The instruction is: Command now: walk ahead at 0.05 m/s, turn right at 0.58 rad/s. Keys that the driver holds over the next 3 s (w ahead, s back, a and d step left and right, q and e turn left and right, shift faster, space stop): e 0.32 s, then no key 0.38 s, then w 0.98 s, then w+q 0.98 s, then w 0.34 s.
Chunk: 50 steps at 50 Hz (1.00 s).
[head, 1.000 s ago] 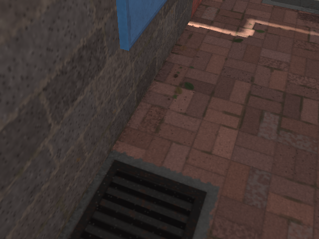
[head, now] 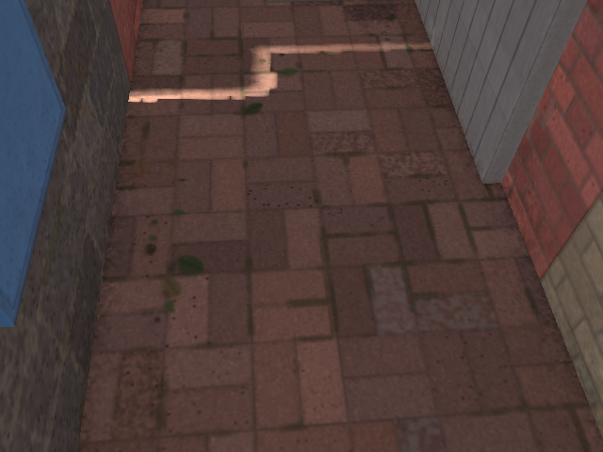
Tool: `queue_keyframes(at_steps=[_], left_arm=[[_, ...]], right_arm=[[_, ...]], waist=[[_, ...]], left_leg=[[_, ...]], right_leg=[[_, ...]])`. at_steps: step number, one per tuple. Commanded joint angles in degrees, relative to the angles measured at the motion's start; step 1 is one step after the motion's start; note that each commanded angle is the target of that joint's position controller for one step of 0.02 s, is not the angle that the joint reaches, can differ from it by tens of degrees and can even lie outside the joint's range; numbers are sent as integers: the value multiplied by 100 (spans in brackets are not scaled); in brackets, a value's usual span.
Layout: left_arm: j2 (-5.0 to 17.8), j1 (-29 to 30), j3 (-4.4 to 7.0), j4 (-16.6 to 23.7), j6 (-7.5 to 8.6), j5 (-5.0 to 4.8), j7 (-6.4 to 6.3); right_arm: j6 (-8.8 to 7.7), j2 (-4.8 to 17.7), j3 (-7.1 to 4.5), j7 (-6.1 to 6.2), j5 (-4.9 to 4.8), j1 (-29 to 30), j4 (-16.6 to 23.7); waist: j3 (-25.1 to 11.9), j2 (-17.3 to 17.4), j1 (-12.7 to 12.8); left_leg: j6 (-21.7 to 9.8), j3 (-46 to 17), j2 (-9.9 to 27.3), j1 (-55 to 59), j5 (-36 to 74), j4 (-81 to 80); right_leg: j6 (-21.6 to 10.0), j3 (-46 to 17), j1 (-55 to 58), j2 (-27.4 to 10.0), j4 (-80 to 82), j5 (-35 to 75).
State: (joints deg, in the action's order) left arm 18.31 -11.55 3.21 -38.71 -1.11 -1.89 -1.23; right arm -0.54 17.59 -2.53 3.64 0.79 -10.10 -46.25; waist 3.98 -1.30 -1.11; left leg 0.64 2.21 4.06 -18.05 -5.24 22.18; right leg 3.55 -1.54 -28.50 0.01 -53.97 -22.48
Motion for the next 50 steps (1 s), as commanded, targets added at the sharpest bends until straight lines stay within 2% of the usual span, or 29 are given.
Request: queue_keyframes(at_steps=[1, 4, 6, 7, 8, 9, 10, 12, 14, 18, 21, 23, 28, 29, 31, 32, 33, 34, 35, 36, 38, 40, 43, 45, 46, 47, 48, 49, 50], left_arm=[[207, -300, 52, 434, -12, 25, 33], [341, -355, 145, 498, -72, 59, 91], [377, -566, 221, 461, -146, 71, 133], [428, -751, 278, 368, -136, 52, 112], [870, -787, 381, 450, -140, 49, 56], [1575, -629, 516, 670, -101, 182, 73], [1281, -512, 438, 752, 12, 280, 107], [959, 117, 345, 863, 134, 146, 48], [875, 303, 281, 910, 102, 99, 54], [683, -150, 214, 790, 116, 149, -8], [667, -296, 214, 733, 124, 183, -67], [528, -179, 135, 805, 157, 264, -66], [537, -13, 100, 834, 172, 231, 35], [316, 48, 16, 784, 123, 187, 24], [245, 178, -30, 727, 82, 125, 16], [293, 181, -36, 711, 93, 62, 22], [171, 26, -84, 650, 148, 135, 32], [157, -273, -89, 634, 184, 231, 78], [331, -119, -48, 677, 226, 280, 122], [271, 119, -70, 675, 234, 288, 129], [160, 443, -96, 750, 168, 222, 90], [94, 282, -102, 721, 265, 120, 110], [-121, 152, -135, 646, 597, 45, 191], [-96, -94, -108, 519, 677, 65, 202], [-81, -368, -88, 391, 685, 50, 189], [35, -738, -45, 262, 696, 68, 179], [420, -1265, 65, 151, 703, 109, 180], [808, -1773, 197, 112, 696, 173, 223], [643, -1754, 148, 81, 750, 257, 261]], right_arm=[[-78, 1207, -379, -9, -71, 204, 318], [-99, 1269, -437, -51, -150, 309, 282], [-93, 1114, -430, -116, -212, 338, 223], [-55, 889, -396, -88, -220, 241, 90], [26, 463, -293, -112, -108, -29, 99], [8, 405, -266, -67, 118, 141, 467], [-5, 684, -352, -58, 128, 433, 555], [33, 756, -438, -11, 15, 58, 302], [55, 766, -468, -6, 140, -135, 190], [67, 616, -410, -9, -34, 20, 299], [68, 509, -350, -22, -55, 172, 326], [53, 451, -294, -53, -38, 323, 336], [41, 421, -237, -120, -74, 218, 195], [9, 392, -215, -190, -77, 165, 160], [-62, 281, -166, -281, -55, -103, -3], [-119, 311, -136, -316, 61, -401, -128], [-148, 518, -143, -329, 131, -462, -169], [-152, 818, -182, -314, 128, -256, -171], [-140, 520, -107, -305, 53, 32, -102], [-154, 269, -23, -317, 33, 22, -138], [-193, 405, -37, -278, -11, -55, -212], [-289, 518, -59, -232, -55, -149, -179], [-440, 702, -110, -245, -165, -406, -226], [-462, 722, -131, -310, -226, -270, -131], [-476, 627, -102, -337, -251, -89, -35], [-504, 440, -43, -362, -258, 104, 92], [-581, 300, 4, -375, -239, 252, 217], [-660, 423, -17, -356, -216, 273, 361], [-689, 645, -70, -357, -272, 224, 415]], waist=[[-857, 1139, 157], [-803, 1210, 297], [-847, 1191, 457], [-699, 918, 527], [-489, -640, 322], [-497, -1949, 182], [-697, -1180, 298], [-628, -473, -78], [-830, -502, -171], [-932, -660, 22], [-873, -682, 144], [-845, -538, 159], [-655, -620, 157], [-584, -518, 80], [-574, -416, -91], [-724, -382, -157], [-895, -44, -67], [-957, 651, 271], [-942, 731, 197], [-897, 644, 87], [-324, 505, 1], [166, 568, 25], [413, 879, 59], [504, 919, 187], [511, 793, 338], [469, 390, 495], [339, -597, 642], [105, -1452, 766], [51, -1256, 557]], left_leg=[[-1229, -743, 1280, 453, 393, -947], [-968, -581, 1407, 453, -243, -801], [-671, -325, 1242, 359, -125, -353], [-331, 29, 965, 113, -347, 246], [147, 675, 283, -932, -1593, 1777], [393, 193, -474, -2153, -3127, 3103], [322, -529, -314, -2112, -3041, 4025], [281, -714, -150, -2007, -2126, 4299], [434, -695, -228, -1658, -1738, 4616], [564, -733, -398, -1746, -1539, 4184], [615, -733, -383, -1585, -1400, 3487], [607, -724, -351, -1157, -1502, 2960], [522, -598, -413, -69, -1583, 1836], [480, -624, -377, 130, -1611, 1383], [353, -529, -405, 737, -672, 142], [261, -540, -336, 1240, 212, -307], [161, -804, 0, 1821, 1142, -163], [-88, -952, 308, 2099, 2082, 269], [-313, -1004, 333, 1836, 1649, 267], [-297, -952, 187, 1647, 348, 89], [-368, -966, -3, 987, -1960, -231], [-619, -1296, 102, 633, -3129, -448], [-1064, -2051, 579, 650, -3504, -854], [-1224, -2265, 744, 457, -3234, -892], [-1147, -2002, 560, 189, -2940, -698], [-973, -1535, 192, -248, -2377, -103], [-704, -803, -311, -1066, -1560, 1254], [-485, -613, -651, -2183, -2035, 2775], [-470, -968, -587, -2906, -2745, 3876]], right_leg=[[-152, 307, 735, -43, 686, 341], [-425, 363, 1162, -121, 1535, 672], [-687, 393, 1763, 15, 2254, 1033], [-839, 126, 2074, -69, 2751, 1132], [-1144, -1164, 2609, -860, 3374, 2742], [-2049, -2863, 2406, -1899, 3614, 3369], [-2213, -2847, 2190, -1842, 3734, 3072], [-1643, -2006, 2033, -1350, 3557, 2894], [-1584, -1645, 1931, -1185, 3350, 4042], [-1742, -1640, 2473, -1184, 3242, 4294], [-1754, -1740, 2584, -1174, 3337, 3617], [-1776, -1878, 2468, -1183, 3375, 3285], [-1642, -1971, 2051, -962, 3435, 2859], [-1583, -2025, 2029, -883, 3446, 2661], [-1360, -1986, 2032, -697, 3363, 2659], [-1213, -1904, 1985, -630, 3284, 2906], [-1013, -1712, 1774, -476, 3130, 2810], [-839, -1426, 1540, -188, 3077, 2231], [-742, -1172, 1545, 5, 3110, 1553], [-708, -1046, 1587, 109, 3136, 817], [-747, -901, 1302, 281, 3014, -553], [-819, -763, 888, 340, 2817, -1308], [-804, -317, 758, 359, 2284, -652], [-868, -170, 1022, 275, 2285, -330], [-928, -265, 1454, 212, 2583, -330], [-1064, -830, 1990, 16, 3075, -529], [-1377, -2213, 2795, -585, 3833, -901], [-1889, -4100, 3729, -1511, 4480, -614], [-2184, -4567, 3965, -1916, 4403, 300]])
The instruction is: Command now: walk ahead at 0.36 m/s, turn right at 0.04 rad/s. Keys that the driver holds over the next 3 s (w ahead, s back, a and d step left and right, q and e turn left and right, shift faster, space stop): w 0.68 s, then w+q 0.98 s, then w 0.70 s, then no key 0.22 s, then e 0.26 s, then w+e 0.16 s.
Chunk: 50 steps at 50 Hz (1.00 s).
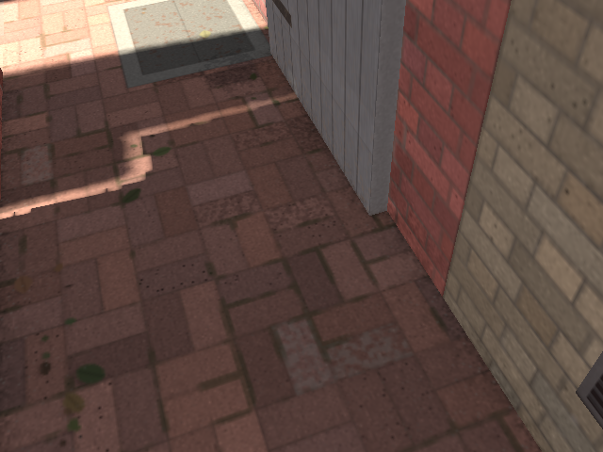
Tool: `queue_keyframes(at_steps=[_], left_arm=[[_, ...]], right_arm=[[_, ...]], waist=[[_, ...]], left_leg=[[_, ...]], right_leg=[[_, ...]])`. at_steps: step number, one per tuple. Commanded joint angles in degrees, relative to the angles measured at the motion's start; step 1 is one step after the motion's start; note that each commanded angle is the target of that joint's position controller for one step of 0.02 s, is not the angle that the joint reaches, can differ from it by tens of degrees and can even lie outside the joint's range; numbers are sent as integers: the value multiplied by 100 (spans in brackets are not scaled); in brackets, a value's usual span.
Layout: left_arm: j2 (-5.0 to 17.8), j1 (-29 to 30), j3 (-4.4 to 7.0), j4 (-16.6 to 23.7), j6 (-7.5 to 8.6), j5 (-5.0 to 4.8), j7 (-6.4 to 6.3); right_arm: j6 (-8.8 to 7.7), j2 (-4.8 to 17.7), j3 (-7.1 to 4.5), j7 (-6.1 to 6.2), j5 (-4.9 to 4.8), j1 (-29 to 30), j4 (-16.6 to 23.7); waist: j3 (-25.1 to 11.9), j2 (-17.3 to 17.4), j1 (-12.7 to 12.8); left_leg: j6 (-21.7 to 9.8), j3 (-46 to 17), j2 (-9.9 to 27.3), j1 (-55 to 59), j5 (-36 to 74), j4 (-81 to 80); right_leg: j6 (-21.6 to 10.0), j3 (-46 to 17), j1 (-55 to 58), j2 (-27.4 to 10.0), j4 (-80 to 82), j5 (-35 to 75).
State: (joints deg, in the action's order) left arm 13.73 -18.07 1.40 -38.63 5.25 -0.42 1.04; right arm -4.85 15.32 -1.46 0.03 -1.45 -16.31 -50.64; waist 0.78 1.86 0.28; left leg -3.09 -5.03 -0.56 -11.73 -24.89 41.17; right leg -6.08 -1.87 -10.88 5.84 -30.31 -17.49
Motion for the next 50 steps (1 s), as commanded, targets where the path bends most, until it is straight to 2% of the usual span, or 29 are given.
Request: queue_keyframes(at_steps=[1, 3, 6, 10, 13, 16, 19, 20, 21, 22, 23, 24, 25, 26, 27, 29, 30, 32, 34, 37, 40, 41, 44, 45, 46, 47, 48, 49, 50], left_arm=[[900, -853, 281, 100, 127, 139, 29], [758, -690, 240, 140, 84, 98, 18], [683, -1088, 188, -150, -47, 72, -54], [786, -1239, 187, -413, -112, 21, -209], [973, -1300, 212, -558, -69, 19, -213], [966, -1322, 195, -761, -83, -28, -199], [1081, -1082, 227, -834, -196, -4, -204], [1136, -1036, 237, -859, -224, 16, -198], [1144, -881, 225, -865, -254, 33, -197], [1118, -628, 190, -769, -226, 68, -192], [587, -853, 15, -651, -105, 314, -145], [222, -2009, -88, -935, 7, 28, -51], [1014, -1220, 86, -950, 78, -120, -16], [1153, -338, 121, -686, 122, -179, -15], [1096, -20, 116, -596, 119, -134, -78], [1023, -38, 143, -592, 2, -101, -170], [931, -90, 136, -581, -51, -85, -195], [758, 107, 82, -444, -114, 23, -182], [689, 451, 43, -322, -128, 207, -143], [498, 1337, -73, -63, -58, 185, -80], [819, 1784, -29, 37, 23, 47, -17], [956, 1814, 18, 62, 28, 85, 23], [1378, 1026, 173, -234, 38, 84, -48], [1584, 442, 273, -323, 72, 96, -108], [1951, -473, 359, -397, 53, 246, -187], [2203, -887, 458, -629, 27, 333, -130], [1653, -653, 349, -547, 33, 237, -100], [1405, -234, 298, -516, 32, 155, -94], [1291, 137, 274, -488, 47, 129, -96]], right_arm=[[-219, 898, -191, -22, -43, 691, 763], [-145, 716, -143, -85, 89, 721, 733], [-3, 376, -42, -221, 249, 914, 893], [3, 262, 23, -193, 235, 1721, 1276], [-2, 285, 23, -234, 183, 2179, 1420], [-12, 433, -25, -294, 129, 2460, 1575], [-72, 657, -106, -353, 119, 2243, 1582], [-75, 803, -179, -339, 134, 1877, 1502], [-75, 961, -278, -310, 127, 1094, 1302], [-70, 1146, -356, -258, 131, -36, 978], [-55, 1639, -401, -159, 150, -1033, 764], [-68, 1763, -442, -137, 256, -944, 820], [-9, 1153, -377, -87, 186, -528, 908], [8, 966, -323, -52, 157, -179, 944], [-7, 894, -262, -79, 222, 231, 988], [-72, 684, -177, -135, 314, 626, 1022], [-110, 608, -160, -161, 273, 664, 958], [-181, 770, -194, -146, 184, 578, 791], [-213, 840, -210, -112, 151, 393, 704], [-213, 1221, -290, -112, 149, 17, 606], [-190, 1380, -334, -162, 49, -291, 527], [-162, 1335, -322, -165, 22, -383, 488], [26, 1150, -264, -147, 80, -339, 462], [15, 970, -188, -172, 95, -341, 478], [-45, 598, -53, -175, 151, -306, 692], [-143, 381, 5, -169, -51, -669, 870], [-186, 933, -112, -106, -285, -564, 724], [-132, 1102, -174, -69, -261, -297, 786], [-72, 1058, -194, -4, -123, -154, 798]], waist=[[392, -957, 208], [235, -204, 139], [43, -455, 244], [415, -507, 455], [601, -727, 585], [781, -900, 544], [492, -1012, 218], [151, -1089, -9], [-314, -1058, -496], [-889, -916, -1025], [-1848, 619, -1012], [-2769, 1603, -500], [-1790, 583, -723], [-781, 261, -707], [-353, -280, -434], [-19, -11, 1], [42, 136, 92], [261, 145, 207], [391, -40, 89], [426, -63, -280], [340, -82, -508], [304, -122, -505], [-68, 257, -78], [-503, 47, 292], [-1390, -630, 626], [-1786, -2000, 446], [-1383, -1233, 491], [-725, -949, 399], [-459, -633, 253]], left_leg=[[-137, -342, 195, -3815, -568, 2516], [-96, -114, 565, -3833, 348, 2457], [307, 244, 561, -3611, 1268, 2260], [614, 448, 389, -3424, 2325, 692], [621, 629, 86, -2544, 3132, -328], [442, 539, -4, -2454, 2955, -780], [157, 616, -200, -1876, 2330, -1097], [30, 728, -363, -1210, 2162, -1056], [-160, 834, -468, -120, 2320, -1157], [-425, 438, -96, 1572, 2705, -1028], [-912, -1480, 1386, 3367, 3202, -831], [-2110, -4305, 2641, 4132, 2049, -1870], [-1906, -3898, 2201, 3279, 888, -2336], [-1627, -2787, 1847, 2268, 749, -2494], [-1435, -2232, 1586, 1303, 1032, -2743], [-1329, -1606, 1225, 147, 1637, -3113], [-1316, -1345, 1100, -129, 1767, -3227], [-1344, -902, 1046, -512, 2377, -3397], [-1273, -504, 834, -519, 2717, -3409], [-1138, -360, 663, -431, 2899, -3344], [-1158, -721, 939, 242, 2473, -3056], [-1126, -901, 1026, 344, 2398, -2978], [-796, -1065, 865, 581, 2725, -2030], [-603, -914, 542, 278, 2845, -1102], [-239, -474, 14, -831, 1772, 682], [-62, -474, -624, -2420, -1048, 2180], [-58, -933, -280, -3047, -918, 2888], [-48, -638, -29, -3357, -357, 3109], [16, -482, 159, -3189, 106, 3043]], right_leg=[[-1112, -3833, 2256, -2478, 1694, 635], [-743, -2555, 2098, -2091, 1643, 1684], [-643, -1576, 1722, -1653, 1813, 2887], [-644, -1162, 1131, -1467, 2181, 2147], [-595, -1026, 653, -1498, 2367, 1637], [-502, -1043, 1078, -1725, 2233, 1921], [-269, -882, 1575, -1840, 1553, 3633], [-201, -796, 1573, -1792, 1005, 4745], [-70, -597, 1258, -1649, 20, 5649], [107, -518, 147, -1447, -1309, 5259], [295, -283, -1304, -696, -3452, 520], [473, -635, -2551, -154, -5089, -1807], [521, -714, -3166, -594, -5549, -1280], [507, -428, -3380, -822, -5540, -852], [537, -334, -3092, -1095, -5235, -408], [601, -353, -2426, -1343, -4753, -80], [650, -318, -2263, -1391, -4462, -32], [807, -195, -2249, -1468, -3821, 193], [932, -92, -2238, -1480, -2675, 966], [892, 63, -1650, -1179, -918, 1913], [792, 8, -1562, -1007, -208, 1969], [735, -28, -1357, -949, -28, 1884], [580, 66, -225, -833, 475, 1185], [398, -24, 722, -1046, 580, 1199], [-57, -1374, 2328, -2185, 574, 788], [-809, -3798, 3064, -3241, 1373, -259], [-703, -3810, 2814, -3206, 1708, -1484], [-479, -2964, 2352, -3039, 1743, -1129], [-319, -2357, 1805, -2820, 1813, -371]])
Over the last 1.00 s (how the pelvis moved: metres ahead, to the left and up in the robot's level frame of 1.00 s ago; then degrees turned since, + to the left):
0.05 -0.10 -0.01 -16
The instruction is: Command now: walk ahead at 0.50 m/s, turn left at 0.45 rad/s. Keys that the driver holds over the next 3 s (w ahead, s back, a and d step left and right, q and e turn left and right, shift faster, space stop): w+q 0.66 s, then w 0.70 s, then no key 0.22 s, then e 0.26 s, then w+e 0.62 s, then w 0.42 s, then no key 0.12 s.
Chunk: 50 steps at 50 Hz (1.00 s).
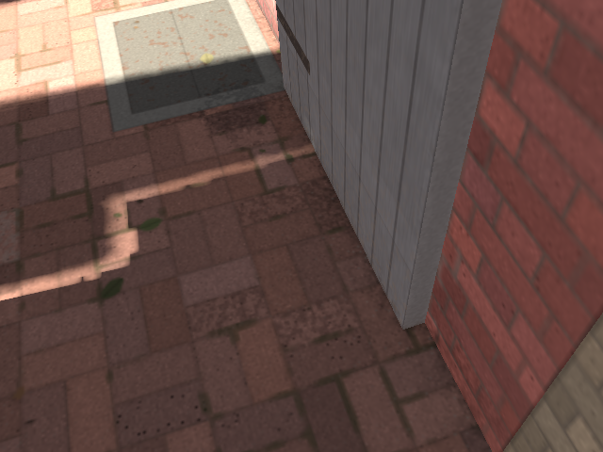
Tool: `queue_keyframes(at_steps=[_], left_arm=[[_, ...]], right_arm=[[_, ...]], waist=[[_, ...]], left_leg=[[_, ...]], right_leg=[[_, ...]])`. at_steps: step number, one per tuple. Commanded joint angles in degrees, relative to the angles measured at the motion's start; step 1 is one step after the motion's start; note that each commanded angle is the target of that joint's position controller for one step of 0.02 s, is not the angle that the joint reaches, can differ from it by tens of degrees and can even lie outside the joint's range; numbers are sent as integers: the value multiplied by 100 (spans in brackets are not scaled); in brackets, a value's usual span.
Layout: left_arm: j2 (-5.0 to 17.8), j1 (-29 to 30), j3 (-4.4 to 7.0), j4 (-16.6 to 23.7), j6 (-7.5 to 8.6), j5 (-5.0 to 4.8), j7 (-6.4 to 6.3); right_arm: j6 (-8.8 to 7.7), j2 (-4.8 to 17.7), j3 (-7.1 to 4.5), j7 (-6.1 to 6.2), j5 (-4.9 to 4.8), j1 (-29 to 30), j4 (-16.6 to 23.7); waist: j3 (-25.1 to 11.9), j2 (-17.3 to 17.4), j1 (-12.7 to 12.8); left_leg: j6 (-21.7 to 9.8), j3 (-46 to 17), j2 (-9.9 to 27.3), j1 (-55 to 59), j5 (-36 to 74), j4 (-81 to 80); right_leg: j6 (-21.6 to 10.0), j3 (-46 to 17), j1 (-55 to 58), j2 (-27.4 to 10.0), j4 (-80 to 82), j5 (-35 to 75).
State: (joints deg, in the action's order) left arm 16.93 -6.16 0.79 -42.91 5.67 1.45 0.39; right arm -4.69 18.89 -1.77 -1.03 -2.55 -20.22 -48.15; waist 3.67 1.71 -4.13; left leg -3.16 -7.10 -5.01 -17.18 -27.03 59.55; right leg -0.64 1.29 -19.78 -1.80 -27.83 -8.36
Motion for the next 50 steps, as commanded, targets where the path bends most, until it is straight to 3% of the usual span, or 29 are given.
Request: queue_keyframes(at_steps=[1, 2, 5, 8, 11, 14, 17, 19, 20, 21, 22, 23, 24, 25, 26, 27, 28, 30, 32, 33, 34, 36, 40, 45, 48, 49, 50], left_arm=[[832, -815, 307, -80, 18, -80, -54], [781, -660, 294, -77, 39, -18, -80], [859, -765, 330, -234, 27, -1, -165], [1004, -983, 385, -349, -36, 50, -259], [1037, -1025, 383, -328, -85, 45, -336], [1325, -1094, 482, -341, -85, -35, -331], [1409, -1188, 544, -392, -115, -164, -323], [1593, -1129, 618, -398, -165, -213, -316], [1716, -1062, 643, -407, -217, -224, -290], [1689, -1074, 642, -401, -229, -259, -291], [1455, -1225, 580, -380, -215, -197, -303], [559, -1800, 333, -42, -91, 70, -251], [414, -2047, 187, 252, 179, -170, -224], [993, -1119, 297, 315, 300, -415, -203], [1002, -840, 290, 306, 330, -397, -201], [950, -690, 272, 228, 309, -203, -241], [973, -630, 285, 293, 269, -120, -228], [937, -636, 293, 314, 160, -72, -111], [774, -462, 252, 400, 88, 9, -56], [757, -327, 257, 450, 77, 89, -48], [718, -203, 252, 480, 65, 67, -35], [628, 63, 225, 529, 45, 13, -15], [387, 893, 137, 618, 169, -9, 96], [460, 1564, 181, 838, 221, -33, 237], [685, 862, 285, 635, 221, -45, 246], [862, 331, 377, 489, 214, -60, 218], [981, -595, 429, 273, 220, -70, 224]], right_arm=[[-10, 657, -204, 105, 90, 323, 589], [58, 586, -241, 89, 110, 293, 615], [160, 292, -255, 30, 38, 560, 885], [212, 181, -278, -10, 69, 930, 1163], [272, 101, -268, -133, 162, 1288, 1362], [238, 93, -268, -245, 164, 1668, 1567], [251, 184, -252, -375, 107, 1951, 1687], [270, 324, -315, -372, 160, 1854, 1750], [298, 408, -377, -356, 180, 1432, 1696], [336, 579, -497, -308, 132, 530, 1436], [396, 998, -732, -187, 48, -542, 1092], [431, 1829, -857, -63, 32, -361, 1094], [302, 1840, -792, -87, 18, -44, 1305], [134, 1234, -638, -171, 72, -34, 1305], [20, 1060, -588, -212, 77, -1, 1137], [15, 875, -508, -206, 23, 388, 1103], [52, 749, -476, -190, 56, 547, 1129], [90, 577, -440, -122, 106, 640, 1142], [87, 656, -466, 16, 37, 411, 1014], [121, 750, -486, 64, 77, 292, 964], [147, 757, -482, 120, 97, 211, 910], [126, 544, -403, 182, 86, -82, 768], [117, 475, -346, 269, 170, -379, 521], [199, 490, -292, 292, 195, -788, 148], [240, 584, -289, 323, 206, -528, 131], [253, 617, -279, 314, 242, -439, 117], [268, 505, -199, 301, 279, -87, 152]], waist=[[-464, -544, 545], [-396, -623, 443], [-257, -756, 419], [-133, -877, 460], [38, -923, 499], [180, -917, 554], [282, -824, 572], [290, -750, 431], [12, -740, 157], [-522, -736, -319], [-1073, -345, -707], [-1262, 1942, 82], [-2621, 2052, 408], [-2161, 639, 20], [-1489, 31, 54], [-974, -352, 302], [-881, -87, 419], [-806, 210, 557], [-654, 23, 537], [-539, -56, 491], [-446, -43, 454], [-322, 152, 304], [37, 264, -113], [223, 267, -272], [-138, 557, 174], [-542, 597, 482], [-1032, 490, 1079]], left_leg=[[103, -270, 758, -2533, 737, 1027], [155, -227, 860, -2275, 1055, 940], [339, -32, 956, -2533, 1617, 893], [537, 64, 996, -2824, 2283, 437], [540, 266, 978, -2580, 2985, -475], [418, 523, 1007, -2432, 3033, -1220], [210, 751, 999, -2146, 2409, -1748], [-24, 1032, 792, -1680, 1959, -2028], [-161, 1226, 556, -1045, 1689, -2284], [-301, 1373, 260, 83, 1624, -2432], [-486, 1045, 96, 1567, 1849, -2458], [-1207, -1502, 1241, 3160, 2011, -2892], [-1935, -4427, 2057, 3752, -61, -4404], [-1654, -4401, 2264, 3512, 214, -4850], [-1449, -3502, 2153, 2894, 895, -4580], [-1241, -2565, 1861, 1950, 1680, -4399], [-1186, -1999, 1585, 1481, 2195, -4383], [-1263, -1621, 1347, 1162, 2575, -4641], [-1367, -1496, 1353, 1041, 2854, -4771], [-1373, -1479, 1337, 1010, 2953, -4812], [-1340, -1384, 1335, 1094, 2950, -4853], [-1188, -1187, 1263, 1243, 2862, -4897], [-890, -771, 983, 830, 2295, -5081], [-799, -1141, 1438, 1954, 3309, -4622], [-630, -994, 1432, 2332, 5568, -3825], [-566, -934, 1366, 2322, 6659, -3146], [-398, -749, 1178, 1783, 6919, -2076]], right_leg=[[-771, -2157, 2260, -1855, 1664, -641], [-610, -1643, 1940, -1615, 1728, -118], [-643, -803, 1649, -1490, 1968, 493], [-721, -269, 1558, -1496, 2077, 708], [-645, 283, 1344, -1433, 2049, 732], [-547, 479, 1561, -1566, 1994, 427], [-468, 666, 1952, -1750, 1840, 250], [-339, 815, 2018, -1819, 1359, 1379], [-289, 997, 2037, -1729, 693, 2385], [-228, 1212, 1952, -1585, -445, 3289], [1, 1247, 1188, -1300, -1924, 2914], [373, 949, -1195, -391, -4023, -2027], [355, -487, -1873, 108, -5421, -2832], [271, -760, -2435, -27, -5798, -2136], [147, -710, -2562, -248, -5409, -1649], [95, -727, -2202, -514, -4807, -1188], [71, -767, -1805, -618, -4365, -993], [55, -740, -1477, -612, -3803, -815], [212, -664, -1542, -511, -3217, -722], [312, -622, -1687, -433, -3004, -585], [389, -602, -1909, -397, -2686, -297], [463, -601, -2140, -313, -2005, 416], [373, -280, -1465, -47, -522, 1903], [116, -208, -1782, 215, -39, 1295], [-176, -65, -931, 482, 191, 567], [-317, 24, -199, 617, 116, 436], [-562, -113, 1012, 439, 287, 939]])
Over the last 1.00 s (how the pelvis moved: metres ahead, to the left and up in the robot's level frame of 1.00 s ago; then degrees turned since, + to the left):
0.48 0.02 0.00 6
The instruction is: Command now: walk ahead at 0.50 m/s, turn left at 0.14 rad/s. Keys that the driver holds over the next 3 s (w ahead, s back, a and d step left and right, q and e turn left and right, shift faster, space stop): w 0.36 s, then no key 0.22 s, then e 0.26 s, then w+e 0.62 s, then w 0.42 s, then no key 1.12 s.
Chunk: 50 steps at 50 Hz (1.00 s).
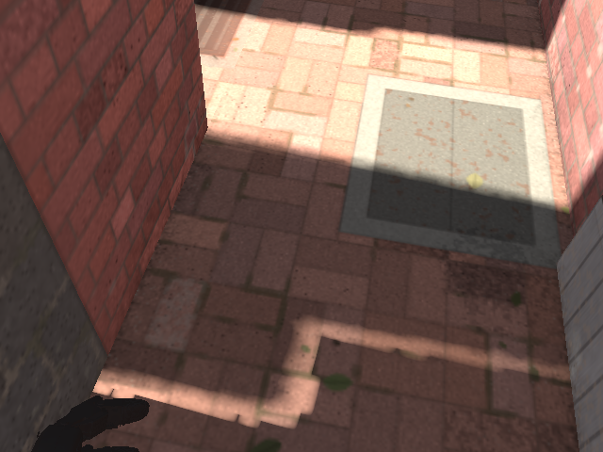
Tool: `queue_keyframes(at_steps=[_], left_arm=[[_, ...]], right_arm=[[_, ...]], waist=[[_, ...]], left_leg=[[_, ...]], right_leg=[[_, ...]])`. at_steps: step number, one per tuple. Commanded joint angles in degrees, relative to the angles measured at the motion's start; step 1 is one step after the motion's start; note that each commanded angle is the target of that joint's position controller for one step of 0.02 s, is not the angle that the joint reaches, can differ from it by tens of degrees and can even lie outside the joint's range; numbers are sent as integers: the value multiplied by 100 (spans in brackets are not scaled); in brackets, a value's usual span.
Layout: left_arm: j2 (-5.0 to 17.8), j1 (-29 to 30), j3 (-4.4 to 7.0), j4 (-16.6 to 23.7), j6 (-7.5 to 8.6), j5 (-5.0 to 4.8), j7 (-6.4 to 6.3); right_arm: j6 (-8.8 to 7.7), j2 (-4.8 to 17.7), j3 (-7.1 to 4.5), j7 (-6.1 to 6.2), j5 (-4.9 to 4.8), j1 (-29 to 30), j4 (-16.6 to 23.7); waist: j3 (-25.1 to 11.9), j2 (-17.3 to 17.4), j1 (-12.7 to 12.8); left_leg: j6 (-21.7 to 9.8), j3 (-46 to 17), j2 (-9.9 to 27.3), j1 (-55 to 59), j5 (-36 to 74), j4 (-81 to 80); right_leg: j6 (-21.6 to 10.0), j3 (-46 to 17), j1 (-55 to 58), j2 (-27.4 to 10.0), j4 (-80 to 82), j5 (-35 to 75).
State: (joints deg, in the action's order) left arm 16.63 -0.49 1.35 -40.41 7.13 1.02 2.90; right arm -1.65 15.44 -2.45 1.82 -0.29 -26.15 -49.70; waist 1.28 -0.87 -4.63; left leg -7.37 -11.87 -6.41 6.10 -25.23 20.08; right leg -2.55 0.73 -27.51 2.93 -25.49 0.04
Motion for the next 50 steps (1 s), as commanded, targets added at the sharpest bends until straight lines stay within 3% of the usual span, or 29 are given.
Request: queue_keyframes(at_steps=[1, 2, 3, 4, 5, 6, 7, 10, 12, 15, 17, 19, 20, 21, 22, 23, 24, 25, 27, 29, 31, 33, 36, 39, 42, 46, 48, 49, 50], left_arm=[[1307, -2365, 424, -207, 53, 102, -60], [1525, -2651, 477, -362, 24, 58, -50], [926, -2667, 387, -383, 58, -98, -100], [771, -2103, 343, -237, 58, -123, -194], [718, -1600, 302, -190, 34, -59, -234], [698, -1407, 251, -180, 20, 1, -228], [657, -1417, 188, -222, 40, 59, -200], [673, -1206, 185, -345, 40, -84, -156], [906, -1073, 256, -345, -27, -122, -186], [1185, -1549, 324, -578, -33, -128, -157], [1179, -1606, 323, -650, -60, -184, -117], [1121, -1682, 291, -747, -129, -201, -111], [1156, -1650, 291, -824, -146, -214, -128], [982, -1601, 227, -820, -222, -179, -125], [728, -1707, 122, -694, -250, -61, -133], [193, -2409, -50, -664, -198, -44, -133], [647, -2547, 34, -868, -120, -299, -157], [945, -2139, 96, -801, -105, -401, -186], [1020, -1598, 162, -766, -267, -195, -338], [839, -1578, 145, -801, -500, -90, -387], [520, -1720, 92, -930, -673, -108, -409], [470, -1690, 116, -995, -808, -122, -433], [667, -1197, 211, -732, -839, -137, -343], [829, -502, 302, -399, -778, -171, -338], [780, -303, 364, -210, -746, -171, -274], [589, -371, 362, -55, -759, -168, -38], [626, -1100, 436, -305, -667, -166, 12], [797, -1589, 548, -502, -658, -220, -12], [1250, -2355, 690, -740, -643, -214, -118]], right_arm=[[-72, 705, -63, -41, 139, 784, 538], [-153, -18, 138, -155, 95, -378, 312], [-226, 664, 24, -157, -34, -232, 139], [-291, 1002, -58, -167, -150, 715, 409], [-338, 1075, -76, -133, -153, 1169, 528], [-331, 1004, -102, -111, -85, 1326, 536], [-313, 775, -69, -145, -77, 1321, 574], [-239, 369, 41, -178, -22, 1253, 603], [-286, 285, 143, -184, 170, 1672, 802], [-302, 388, 184, -317, 69, 2314, 983], [-261, 731, 106, -323, 18, 2383, 990], [-266, 1001, 21, -290, 9, 2228, 920], [-292, 1088, -31, -285, 61, 2030, 852], [-302, 1206, -101, -226, 165, 1465, 684], [-309, 1595, -210, -138, 295, 738, 579], [-234, 2156, -292, -127, 417, 266, 480], [-198, 1776, -278, -222, 252, 15, 398], [-224, 1515, -193, -258, 133, 514, 462], [-261, 1113, -63, -269, 168, 1391, 553], [-240, 1106, -33, -177, 267, 1779, 455], [-217, 950, 40, -117, 329, 1949, 333], [-201, 1049, 49, -52, 402, 1990, 246], [-109, 1443, -59, 90, 246, 1843, 107], [54, 1558, -169, 193, 148, 1595, 39], [133, 1580, -240, 289, 143, 1561, 79], [192, 1620, -320, 306, 42, 1723, 205], [113, 1535, -328, 220, -127, 1778, 219], [71, 1276, -269, 175, -79, 1617, 178], [-4, 893, -148, 74, 78, 1725, 326]], waist=[[-1727, 147, 1532], [-2506, -1731, 997], [-2293, -1029, 1229], [-1149, -614, 1252], [-527, 29, 1053], [-154, 250, 845], [-15, 62, 658], [243, -271, 392], [221, -232, 424], [32, -195, 816], [125, -227, 839], [107, -276, 749], [92, -292, 567], [-303, -174, 277], [-1020, 334, 35], [-1720, 1900, 232], [-2199, 1328, 13], [-1374, 896, 97], [-582, 318, 358], [-619, 346, 688], [-613, 496, 857], [-457, 693, 826], [-289, 1119, 683], [-123, 1059, 410], [-53, 923, 362], [-249, 911, 382], [-475, 731, 718], [-619, 334, 856], [-621, -932, 1105]], left_leg=[[134, -199, 944, -1844, 5059, 3528], [548, 160, -159, -4009, -896, 5708], [559, -122, 115, -4683, -876, 6569], [541, 123, 542, -5148, -460, 6567], [529, 376, 797, -4893, 19, 6175], [565, 522, 930, -4594, 180, 5884], [577, 585, 1073, -4340, 271, 5661], [862, 869, 1301, -3990, 615, 4292], [1060, 1111, 1282, -3368, 1452, 2872], [1057, 1284, 1013, -2799, 2566, 1651], [862, 1113, 1051, -2866, 2540, 1371], [682, 1071, 1026, -2644, 2433, 1117], [566, 1083, 978, -2323, 2428, 938], [420, 1171, 922, -1611, 2594, 723], [226, 613, 1558, -430, 3784, 817], [-946, -1729, 3067, 1066, 5048, 555], [-1302, -2604, 3250, 1171, 3749, -18], [-1012, -1932, 3038, 745, 3301, -129], [-628, -765, 2615, -457, 4160, -249], [-480, -139, 2335, -1192, 4883, -477], [-404, 549, 2115, -1648, 5083, -568], [-258, 923, 1940, -2074, 4673, -657], [-171, 872, 2043, -1885, 3206, -834], [-248, 607, 2389, -1362, 2063, -873], [-278, 553, 2614, -1034, 2116, -700], [-66, 873, 2630, -1107, 1623, -562], [171, 1265, 2305, -1488, 1302, 3], [366, 1628, 2044, -1922, 1206, 868], [774, 2102, 1589, -3157, -41, 2685]], right_leg=[[-819, -1166, 3811, -1001, -287, 500], [-2035, -3880, 5906, -2618, -288, 828], [-2076, -4550, 5617, -2695, 297, -387], [-1762, -3571, 4744, -2395, 522, -554], [-1477, -2890, 3656, -2117, 795, -117], [-1378, -2501, 2862, -1910, 983, 299], [-1334, -2165, 2384, -1681, 1223, 323], [-1288, -1372, 1619, -1318, 1616, 751], [-1161, -745, 1140, -950, 1615, 1064], [-1146, -796, 1471, -1019, 1734, 688], [-1029, -900, 1925, -1172, 1567, 270], [-867, -1012, 2225, -1390, 1329, 410], [-723, -931, 2289, -1323, 929, 963], [-513, -737, 2333, -983, 39, 1429], [-203, -477, 1830, -497, -1330, 411], [230, -482, 71, 501, -3701, -3243], [257, -1439, -555, 574, -4710, -4034], [218, -1433, -1088, 291, -4910, -3676], [296, -1118, -808, -173, -4318, -2695], [423, -979, 75, -348, -3789, -2089], [553, -912, 628, -304, -2937, -1740], [691, -889, 1112, -292, -2106, -1326], [803, -702, 943, -377, -1661, -969], [691, -506, 96, -554, -1858, -1441], [644, -404, -247, -654, -1881, -1863], [323, 14, 299, -588, -1110, -1859], [91, 341, 1524, -250, -58, -1366], [-46, 238, 2330, -118, 221, -1416], [-479, -1149, 3205, -988, 560, -945]])
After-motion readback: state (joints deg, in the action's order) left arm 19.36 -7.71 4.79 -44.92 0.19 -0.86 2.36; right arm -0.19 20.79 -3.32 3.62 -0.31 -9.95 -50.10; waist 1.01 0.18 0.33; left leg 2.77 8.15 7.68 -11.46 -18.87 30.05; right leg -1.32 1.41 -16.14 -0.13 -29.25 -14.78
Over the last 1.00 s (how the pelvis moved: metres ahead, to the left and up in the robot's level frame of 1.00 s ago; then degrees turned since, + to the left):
0.53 0.24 -0.01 29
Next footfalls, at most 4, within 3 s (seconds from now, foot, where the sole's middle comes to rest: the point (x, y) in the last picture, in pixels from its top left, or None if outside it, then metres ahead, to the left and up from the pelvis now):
0.02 right None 0.18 -0.10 -0.76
0.44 left None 0.41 0.14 -0.76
1.00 right None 0.43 -0.14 -0.76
1.44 left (298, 321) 0.78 -0.05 -0.76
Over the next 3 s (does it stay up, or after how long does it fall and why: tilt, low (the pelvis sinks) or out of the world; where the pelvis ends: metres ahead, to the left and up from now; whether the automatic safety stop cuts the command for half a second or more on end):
stays up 0.97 -0.29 0.01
